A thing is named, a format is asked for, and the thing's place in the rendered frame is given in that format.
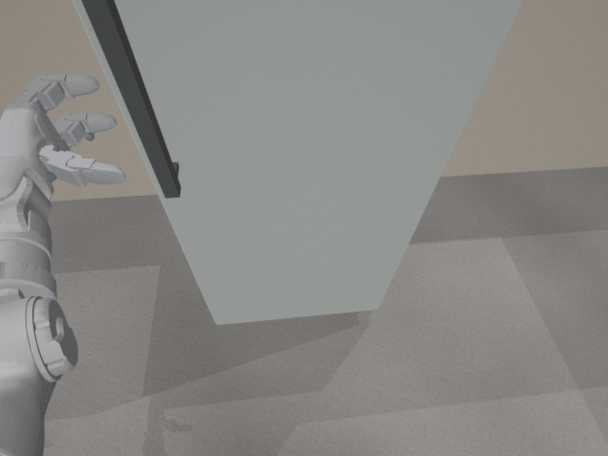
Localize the handle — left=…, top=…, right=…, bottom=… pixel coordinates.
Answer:
left=82, top=0, right=181, bottom=199

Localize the left robot upper arm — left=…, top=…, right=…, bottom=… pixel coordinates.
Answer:
left=0, top=296, right=78, bottom=456

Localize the robot left hand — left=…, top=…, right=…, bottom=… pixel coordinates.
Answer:
left=0, top=73, right=126, bottom=188

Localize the robot left forearm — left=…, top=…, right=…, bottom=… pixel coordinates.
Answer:
left=0, top=157, right=57, bottom=305

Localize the fridge door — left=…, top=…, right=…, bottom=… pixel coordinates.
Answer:
left=74, top=0, right=523, bottom=325

